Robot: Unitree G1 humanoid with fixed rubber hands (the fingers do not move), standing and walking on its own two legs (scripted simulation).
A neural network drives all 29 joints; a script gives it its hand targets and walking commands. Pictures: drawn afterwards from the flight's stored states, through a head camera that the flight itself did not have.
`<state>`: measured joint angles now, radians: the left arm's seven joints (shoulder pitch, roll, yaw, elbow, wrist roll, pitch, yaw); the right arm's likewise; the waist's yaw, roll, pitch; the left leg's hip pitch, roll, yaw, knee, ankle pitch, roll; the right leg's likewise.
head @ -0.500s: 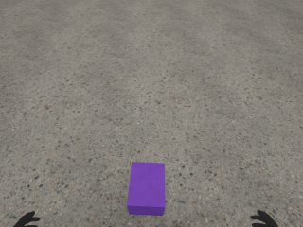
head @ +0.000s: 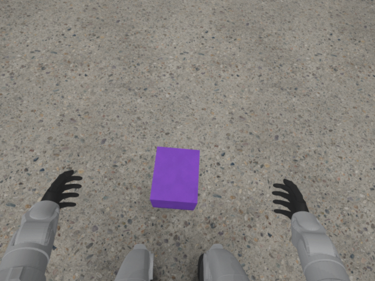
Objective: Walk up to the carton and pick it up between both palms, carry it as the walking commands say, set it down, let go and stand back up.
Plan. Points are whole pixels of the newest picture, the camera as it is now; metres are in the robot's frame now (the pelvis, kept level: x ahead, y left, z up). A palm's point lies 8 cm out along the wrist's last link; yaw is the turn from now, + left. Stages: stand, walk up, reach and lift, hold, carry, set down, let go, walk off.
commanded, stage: reach and lift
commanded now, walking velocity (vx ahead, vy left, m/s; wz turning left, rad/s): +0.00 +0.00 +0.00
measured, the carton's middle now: (175, 179) +0.50 +0.00 -0.63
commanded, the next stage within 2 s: none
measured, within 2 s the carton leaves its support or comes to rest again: neither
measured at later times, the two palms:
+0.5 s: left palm (97, 150) +0.43 +0.22 -0.12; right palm (265, 165) +0.39 -0.23 -0.12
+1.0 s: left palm (119, 129) +0.52 +0.18 -0.17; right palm (241, 143) +0.48 -0.19 -0.18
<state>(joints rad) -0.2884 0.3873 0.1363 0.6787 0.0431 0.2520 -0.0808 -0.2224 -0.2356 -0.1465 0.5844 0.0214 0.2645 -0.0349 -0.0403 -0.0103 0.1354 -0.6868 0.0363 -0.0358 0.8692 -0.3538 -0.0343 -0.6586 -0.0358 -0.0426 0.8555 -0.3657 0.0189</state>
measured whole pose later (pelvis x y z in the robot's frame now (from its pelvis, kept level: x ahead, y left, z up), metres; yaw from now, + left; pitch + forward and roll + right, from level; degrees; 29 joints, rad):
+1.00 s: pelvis -0.02 +0.01 -0.07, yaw -2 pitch +46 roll -1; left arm -1.24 0.27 0.35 0.97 0.11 0.12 -0.01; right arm -1.13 -0.15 -0.40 0.83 -0.08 0.13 -0.07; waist -0.02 0.01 -0.03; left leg -1.54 0.01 -0.04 1.03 -0.30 -0.02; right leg -1.52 -0.01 0.03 1.02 -0.30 0.04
